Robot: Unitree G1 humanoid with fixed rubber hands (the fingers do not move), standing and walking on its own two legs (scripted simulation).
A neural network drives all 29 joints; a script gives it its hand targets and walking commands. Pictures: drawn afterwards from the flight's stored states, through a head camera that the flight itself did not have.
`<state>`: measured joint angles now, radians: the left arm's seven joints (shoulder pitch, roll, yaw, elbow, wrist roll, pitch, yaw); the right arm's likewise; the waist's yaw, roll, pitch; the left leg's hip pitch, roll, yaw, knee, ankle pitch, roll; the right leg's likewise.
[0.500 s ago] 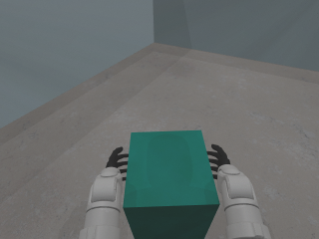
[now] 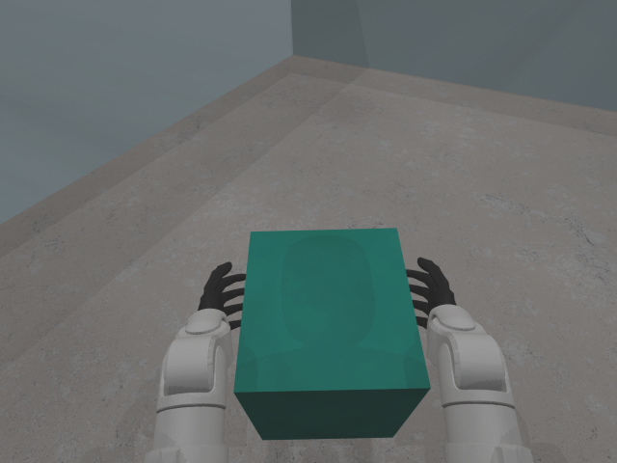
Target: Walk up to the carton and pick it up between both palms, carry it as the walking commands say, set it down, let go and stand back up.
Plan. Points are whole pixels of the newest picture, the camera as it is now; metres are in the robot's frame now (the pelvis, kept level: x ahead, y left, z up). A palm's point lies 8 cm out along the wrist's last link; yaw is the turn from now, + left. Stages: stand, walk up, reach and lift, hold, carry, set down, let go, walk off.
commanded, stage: carry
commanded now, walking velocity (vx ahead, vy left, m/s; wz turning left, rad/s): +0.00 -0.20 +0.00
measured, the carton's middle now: (325, 340) +0.31 +0.01 -0.01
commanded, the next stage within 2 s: none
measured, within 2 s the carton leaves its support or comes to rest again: neither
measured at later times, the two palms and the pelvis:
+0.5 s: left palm (223, 377) +0.21 +0.12 +0.08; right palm (481, 350) +0.24 -0.17 +0.09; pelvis -0.01 -0.05 -0.01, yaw +4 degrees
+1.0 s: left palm (328, 407) +0.18 +0.01 +0.07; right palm (599, 385) +0.20 -0.28 +0.08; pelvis -0.04 -0.16 -0.01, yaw +4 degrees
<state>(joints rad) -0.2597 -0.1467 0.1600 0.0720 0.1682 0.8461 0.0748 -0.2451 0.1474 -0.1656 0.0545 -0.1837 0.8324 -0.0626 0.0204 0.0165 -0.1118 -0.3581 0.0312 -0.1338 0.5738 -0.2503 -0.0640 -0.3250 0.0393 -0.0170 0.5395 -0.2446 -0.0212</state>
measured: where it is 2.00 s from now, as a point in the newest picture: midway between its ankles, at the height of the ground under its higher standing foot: outside the picture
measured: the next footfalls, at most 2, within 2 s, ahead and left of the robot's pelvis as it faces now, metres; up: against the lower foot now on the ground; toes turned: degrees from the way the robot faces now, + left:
left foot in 0.42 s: +0.03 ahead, +0.08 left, +0.00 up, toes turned +14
right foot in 0.72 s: +0.04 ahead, -0.23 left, +0.00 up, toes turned -4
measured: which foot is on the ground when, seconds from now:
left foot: down 0.00-0.24, up 0.26-0.40, down 0.42-0.72, up 0.74-0.94, down 0.96-1.00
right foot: down 0.00-0.44, up 0.46-0.70, down 0.72-0.96, up 0.98-1.00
